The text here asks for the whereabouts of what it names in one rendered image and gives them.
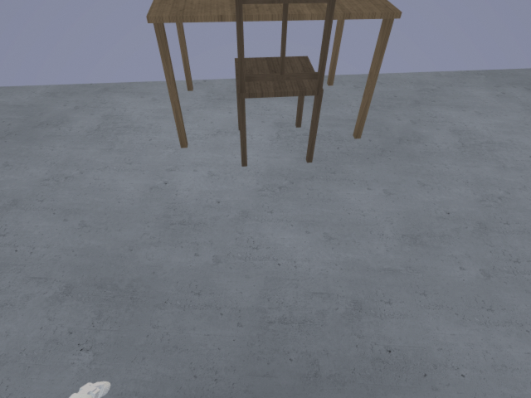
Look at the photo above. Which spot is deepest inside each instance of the table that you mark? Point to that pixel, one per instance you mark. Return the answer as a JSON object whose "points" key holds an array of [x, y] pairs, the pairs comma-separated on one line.
{"points": [[179, 11]]}

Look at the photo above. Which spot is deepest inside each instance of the chair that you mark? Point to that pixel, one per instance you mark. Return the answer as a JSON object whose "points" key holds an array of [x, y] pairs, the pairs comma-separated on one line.
{"points": [[284, 76]]}

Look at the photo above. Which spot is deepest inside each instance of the left robot hand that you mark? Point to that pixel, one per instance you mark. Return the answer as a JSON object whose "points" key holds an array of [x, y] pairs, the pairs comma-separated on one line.
{"points": [[90, 390]]}

